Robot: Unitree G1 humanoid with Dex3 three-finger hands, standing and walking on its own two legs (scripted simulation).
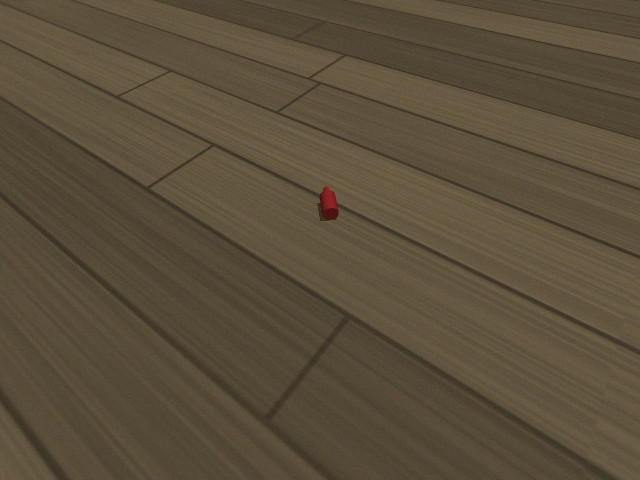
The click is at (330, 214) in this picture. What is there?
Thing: lying bottle
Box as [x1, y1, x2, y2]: [320, 186, 338, 219]
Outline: 326,186 323,188 324,190 320,194 320,202 323,216 327,219 331,219 338,214 334,193 329,190
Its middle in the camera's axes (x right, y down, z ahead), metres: +0.03 -0.17 +1.78
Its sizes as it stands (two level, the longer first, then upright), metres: 0.174 0.074 0.074
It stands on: the floor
